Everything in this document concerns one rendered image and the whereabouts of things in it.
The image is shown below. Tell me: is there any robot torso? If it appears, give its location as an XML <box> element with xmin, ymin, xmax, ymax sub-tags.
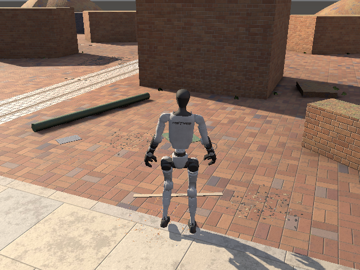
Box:
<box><xmin>168</xmin><ymin>111</ymin><xmax>195</xmax><ymax>169</ymax></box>

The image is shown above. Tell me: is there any right robot upper arm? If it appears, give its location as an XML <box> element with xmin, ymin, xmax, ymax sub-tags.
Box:
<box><xmin>194</xmin><ymin>114</ymin><xmax>209</xmax><ymax>145</ymax></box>

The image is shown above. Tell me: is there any left robot upper arm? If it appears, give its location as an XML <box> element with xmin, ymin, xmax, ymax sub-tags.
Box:
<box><xmin>154</xmin><ymin>113</ymin><xmax>170</xmax><ymax>143</ymax></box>

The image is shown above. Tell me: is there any robot right forearm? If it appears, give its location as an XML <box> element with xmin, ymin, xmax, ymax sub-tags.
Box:
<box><xmin>204</xmin><ymin>136</ymin><xmax>215</xmax><ymax>156</ymax></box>

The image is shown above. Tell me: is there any left robot hand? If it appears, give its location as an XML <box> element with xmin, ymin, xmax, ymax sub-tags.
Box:
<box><xmin>144</xmin><ymin>155</ymin><xmax>157</xmax><ymax>167</ymax></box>

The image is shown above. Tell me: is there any right robot foot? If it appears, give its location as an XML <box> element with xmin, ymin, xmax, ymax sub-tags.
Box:
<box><xmin>188</xmin><ymin>219</ymin><xmax>196</xmax><ymax>233</ymax></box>

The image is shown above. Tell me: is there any robot left forearm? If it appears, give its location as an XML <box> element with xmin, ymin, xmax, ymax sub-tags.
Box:
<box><xmin>146</xmin><ymin>135</ymin><xmax>158</xmax><ymax>157</ymax></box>

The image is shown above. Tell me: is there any right robot hand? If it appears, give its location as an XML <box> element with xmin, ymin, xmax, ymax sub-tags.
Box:
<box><xmin>204</xmin><ymin>154</ymin><xmax>217</xmax><ymax>165</ymax></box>

